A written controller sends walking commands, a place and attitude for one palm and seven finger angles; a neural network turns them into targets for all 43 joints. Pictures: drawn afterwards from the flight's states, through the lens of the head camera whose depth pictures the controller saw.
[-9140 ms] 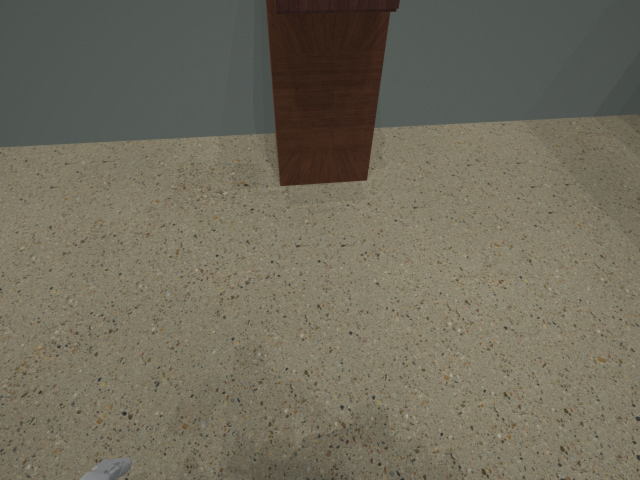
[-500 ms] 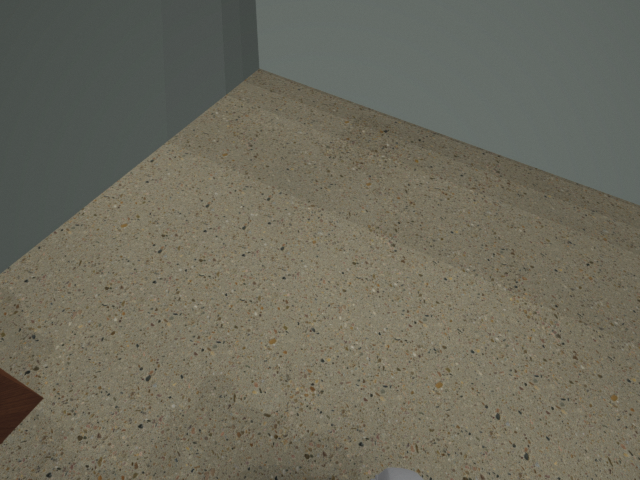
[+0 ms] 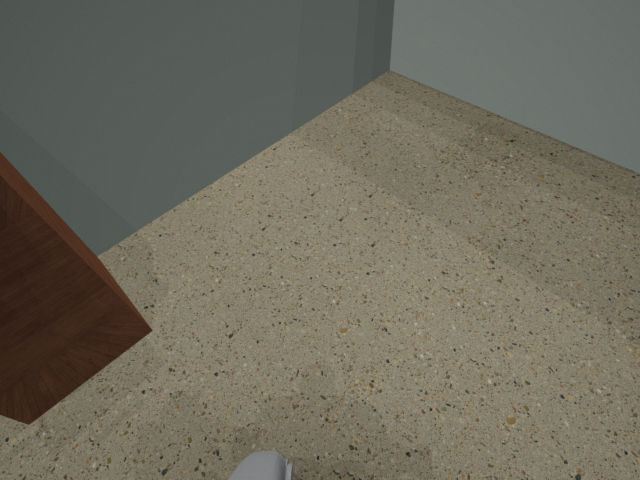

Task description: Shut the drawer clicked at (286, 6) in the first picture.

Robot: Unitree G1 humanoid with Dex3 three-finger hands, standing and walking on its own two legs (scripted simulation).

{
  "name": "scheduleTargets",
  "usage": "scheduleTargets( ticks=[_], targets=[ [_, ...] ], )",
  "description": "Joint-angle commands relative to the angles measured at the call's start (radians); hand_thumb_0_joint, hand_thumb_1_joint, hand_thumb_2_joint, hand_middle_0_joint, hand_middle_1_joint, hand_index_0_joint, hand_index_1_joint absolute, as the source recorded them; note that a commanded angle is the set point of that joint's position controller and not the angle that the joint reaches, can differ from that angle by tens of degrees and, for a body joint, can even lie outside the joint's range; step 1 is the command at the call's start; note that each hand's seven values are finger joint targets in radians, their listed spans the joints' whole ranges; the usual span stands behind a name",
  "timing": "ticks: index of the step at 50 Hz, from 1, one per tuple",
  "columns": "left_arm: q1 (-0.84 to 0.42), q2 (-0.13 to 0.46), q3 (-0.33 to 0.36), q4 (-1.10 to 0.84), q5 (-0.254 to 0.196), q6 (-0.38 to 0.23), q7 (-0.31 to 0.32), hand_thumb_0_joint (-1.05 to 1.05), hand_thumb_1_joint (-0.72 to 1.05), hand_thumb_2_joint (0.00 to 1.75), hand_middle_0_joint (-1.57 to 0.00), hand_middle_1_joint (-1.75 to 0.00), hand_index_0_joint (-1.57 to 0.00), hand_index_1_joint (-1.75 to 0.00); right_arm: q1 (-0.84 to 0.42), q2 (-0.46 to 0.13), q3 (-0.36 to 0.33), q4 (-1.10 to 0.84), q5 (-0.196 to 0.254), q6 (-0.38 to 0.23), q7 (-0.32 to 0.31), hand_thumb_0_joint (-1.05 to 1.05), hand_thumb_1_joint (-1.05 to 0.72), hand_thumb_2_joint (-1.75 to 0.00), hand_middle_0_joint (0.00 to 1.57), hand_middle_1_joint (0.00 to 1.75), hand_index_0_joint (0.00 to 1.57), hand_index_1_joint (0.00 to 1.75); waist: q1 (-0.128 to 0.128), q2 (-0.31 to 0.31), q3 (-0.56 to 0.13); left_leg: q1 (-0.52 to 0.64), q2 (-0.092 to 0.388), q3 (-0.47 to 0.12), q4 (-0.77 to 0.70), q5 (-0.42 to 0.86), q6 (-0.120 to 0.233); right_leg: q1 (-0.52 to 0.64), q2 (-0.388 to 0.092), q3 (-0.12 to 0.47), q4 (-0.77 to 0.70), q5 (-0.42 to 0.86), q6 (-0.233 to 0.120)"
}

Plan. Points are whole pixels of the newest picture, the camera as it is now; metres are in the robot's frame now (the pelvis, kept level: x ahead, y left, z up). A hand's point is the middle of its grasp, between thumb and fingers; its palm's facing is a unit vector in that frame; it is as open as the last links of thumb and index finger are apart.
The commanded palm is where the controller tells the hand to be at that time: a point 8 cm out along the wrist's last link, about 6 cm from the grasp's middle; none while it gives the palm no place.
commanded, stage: turn to face it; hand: left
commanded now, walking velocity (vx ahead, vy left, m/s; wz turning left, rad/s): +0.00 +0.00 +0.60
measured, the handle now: out of the picture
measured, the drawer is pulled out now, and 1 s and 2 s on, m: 0.17 0.17 0.17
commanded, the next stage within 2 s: take the last steps up to it in 1.20 s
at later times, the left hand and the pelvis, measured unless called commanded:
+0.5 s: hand out of the picture +0.01 +0.30 -0.17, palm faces +0.33 -0.91 -0.25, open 7.4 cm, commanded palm none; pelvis +0.00 +0.06 +0.00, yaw +17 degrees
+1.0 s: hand out of the picture +0.01 +0.23 -0.14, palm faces +0.53 -0.79 -0.31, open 7.4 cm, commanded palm none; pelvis +0.03 +0.00 +0.00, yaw +35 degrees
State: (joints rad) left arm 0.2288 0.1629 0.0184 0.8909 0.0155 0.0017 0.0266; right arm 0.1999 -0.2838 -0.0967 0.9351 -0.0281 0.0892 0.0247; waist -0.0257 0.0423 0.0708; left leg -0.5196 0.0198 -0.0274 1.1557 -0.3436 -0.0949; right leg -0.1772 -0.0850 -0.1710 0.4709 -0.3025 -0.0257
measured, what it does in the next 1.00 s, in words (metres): steps on the spot, turning left: left foot, then right foot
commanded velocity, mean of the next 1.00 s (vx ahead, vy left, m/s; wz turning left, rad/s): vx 0.00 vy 0.00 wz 0.57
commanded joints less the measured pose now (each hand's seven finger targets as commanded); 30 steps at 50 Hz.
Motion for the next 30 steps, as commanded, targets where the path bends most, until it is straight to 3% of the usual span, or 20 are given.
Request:
scheduleTargets(
  ticks=[1,5,8,10,11,12,13,14,15,16,17,19,20,25,30],
  targets=[
    [0.092,0.218,0.059,-0.041,0.007,-0.015,0.011,0.0,0.9,0.9,-0.2,-0.3,-0.2,-0.3,-0.105,-0.05,-0.003,-0.087,0.007,-0.019,0.002,0.0,-0.9,-0.9,0.2,0.3,0.2,0.3,0.06,-0.226,-0.065,-0.098,0.02,0.042,-0.059,-0.049,-0.004,0.185,-0.256,0.138,-0.104,0.577,-0.079],
    [0.114,0.239,0.065,-0.027,0.014,-0.009,0.011,0.0,0.9,0.9,-0.2,-0.3,-0.2,-0.3,-0.154,-0.036,0.014,-0.096,0.013,-0.029,0.003,0.0,-0.9,-0.9,0.2,0.3,0.2,0.3,0.077,-0.237,-0.086,-0.037,0.025,0.084,-0.228,-0.099,0.011,0.217,-0.282,0.11,-0.073,0.633,-0.099],
    [0.1,0.258,0.075,-0.02,0.016,-0.002,0.01,0.0,0.9,0.9,-0.2,-0.3,-0.2,-0.3,-0.155,-0.027,0.023,-0.103,0.019,-0.042,0.003,0.0,-0.9,-0.9,0.2,0.3,0.2,0.3,0.084,-0.273,-0.11,0.072,0.019,0.128,-0.4,-0.104,0.034,0.2,-0.294,0.076,-0.029,0.652,-0.093],
    [0.086,0.271,0.082,-0.018,0.014,0.002,0.006,0.0,0.9,0.9,-0.2,-0.3,-0.2,-0.3,-0.114,-0.035,0.023,-0.099,0.019,-0.051,0.0,0.0,-0.9,-0.9,0.2,0.3,0.2,0.3,0.064,-0.255,-0.136,0.169,0.002,0.158,-0.549,-0.03,0.051,0.181,-0.29,0.033,0.036,0.643,-0.067],
    [0.073,0.272,0.085,-0.015,0.006,0.004,0.004,0.0,0.9,0.9,-0.2,-0.3,-0.2,-0.3,-0.068,-0.051,0.018,-0.09,0.015,-0.057,-0.001,0.0,-0.9,-0.9,0.2,0.3,0.2,0.3,0.033,-0.229,-0.16,0.267,0.0,0.156,-0.665,0.081,0.062,0.138,-0.274,-0.005,0.113,0.601,-0.033],
    [0.062,0.259,0.083,-0.023,-0.003,0.007,-0.001,0.0,0.9,0.9,-0.2,-0.3,-0.2,-0.3,0.01,-0.107,0.003,-0.07,0.012,-0.066,-0.001,0.0,-0.9,-0.9,0.2,0.3,0.2,0.3,-0.016,-0.111,-0.206,0.463,0.044,0.088,-0.764,0.288,0.091,0.003,-0.242,-0.037,0.28,0.475,0.018],
    [0.034,0.196,0.071,-0.064,-0.01,0.009,-0.009,0.0,0.9,0.9,-0.2,-0.3,-0.2,-0.3,0.08,-0.227,-0.028,-0.066,0.008,-0.075,-0.008,0.0,-0.9,-0.9,0.2,0.3,0.2,0.3,-0.056,0.207,-0.231,0.673,0.312,-0.257,-0.765,0.691,0.205,-0.33,-0.092,-0.053,0.51,-0.135,0.103],
    [-0.02,0.174,0.053,-0.099,-0.004,0.019,-0.004,0.0,0.9,0.9,-0.2,-0.3,-0.2,-0.3,0.143,-0.274,-0.035,-0.039,0.022,-0.066,-0.015,0.0,-0.9,-0.9,0.2,0.3,0.2,0.3,-0.077,0.242,-0.245,0.665,0.425,-0.342,-0.742,1.008,0.314,-0.428,-0.051,0.054,0.639,-0.397,0.119],
    [-0.049,0.193,0.058,-0.095,0.003,0.031,0.002,0.0,0.9,0.9,-0.2,-0.3,-0.2,-0.3,0.131,-0.236,-0.026,-0.026,0.02,-0.065,-0.023,0.0,-0.9,-0.9,0.2,0.3,0.2,0.3,-0.069,0.151,-0.207,0.614,0.401,-0.264,-0.737,0.953,0.322,-0.426,-0.07,0.114,0.692,-0.347,0.108],
    [-0.071,0.185,0.062,-0.081,0.002,0.036,0.004,0.0,0.9,0.9,-0.2,-0.3,-0.2,-0.3,0.083,-0.205,-0.019,-0.039,0.015,-0.069,-0.033,0.0,-0.9,-0.9,0.2,0.3,0.2,0.3,-0.056,0.184,-0.151,0.534,0.34,-0.243,-0.754,0.888,0.298,-0.428,-0.072,0.134,0.717,-0.278,0.113],
    [-0.062,0.193,0.068,-0.069,0.0,0.034,-0.001,0.0,0.9,0.9,-0.2,-0.3,-0.2,-0.3,0.023,-0.176,-0.008,-0.059,0.013,-0.071,-0.038,0.0,-0.9,-0.9,0.2,0.3,0.2,0.3,-0.026,0.166,-0.123,0.507,0.286,-0.206,-0.75,0.852,0.276,-0.433,-0.062,0.152,0.733,-0.208,0.117],
    [-0.038,0.194,0.07,-0.049,0.001,0.031,-0.01,0.0,0.9,0.9,-0.2,-0.3,-0.2,-0.3,-0.027,-0.148,0.002,-0.079,0.013,-0.079,-0.038,0.0,-0.9,-0.9,0.2,0.3,0.2,0.3,0.006,0.106,-0.105,0.47,0.228,-0.156,-0.765,0.811,0.242,-0.404,-0.048,0.15,0.737,-0.126,0.126],
    [-0.029,0.192,0.07,-0.044,0.001,0.031,-0.011,0.0,0.9,0.9,-0.2,-0.3,-0.2,-0.3,-0.019,-0.149,0.004,-0.078,0.014,-0.082,-0.038,0.0,-0.9,-0.9,0.2,0.3,0.2,0.3,0.01,0.092,-0.112,0.474,0.211,-0.146,-0.767,0.818,0.231,-0.398,-0.038,0.153,0.732,-0.099,0.13],
    [-0.056,0.19,0.068,-0.061,0.001,0.036,-0.005,0.0,0.9,0.9,-0.2,-0.3,-0.2,-0.3,0.006,-0.145,-0.001,-0.079,0.013,-0.082,-0.033,0.0,-0.9,-0.9,0.2,0.3,0.2,0.3,0.012,0.082,-0.098,0.422,0.19,-0.198,-0.803,0.663,0.244,-0.373,-0.024,0.172,0.666,-0.043,0.146],
    [-0.162,0.178,0.061,-0.111,-0.005,0.029,-0.002,0.0,0.9,0.9,-0.2,-0.3,-0.2,-0.3,0.059,-0.154,-0.013,-0.069,0.006,-0.077,-0.032,0.0,-0.9,-0.9,0.2,0.3,0.2,0.3,-0.019,0.094,-0.089,0.433,0.197,-0.304,-0.785,0.643,0.278,-0.365,0.003,0.183,0.523,-0.102,0.146]
  ],
)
